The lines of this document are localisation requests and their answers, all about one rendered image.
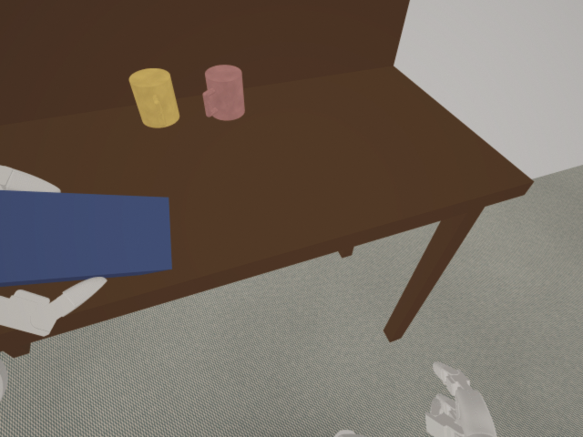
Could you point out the robot left hand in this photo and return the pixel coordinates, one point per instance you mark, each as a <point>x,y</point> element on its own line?
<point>28,311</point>

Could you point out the table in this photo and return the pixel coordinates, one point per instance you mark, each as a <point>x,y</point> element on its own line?
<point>336,147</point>

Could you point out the robot right hand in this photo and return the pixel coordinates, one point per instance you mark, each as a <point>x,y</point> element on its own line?
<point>465,416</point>

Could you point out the sponge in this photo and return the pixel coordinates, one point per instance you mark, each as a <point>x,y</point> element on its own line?
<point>52,237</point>

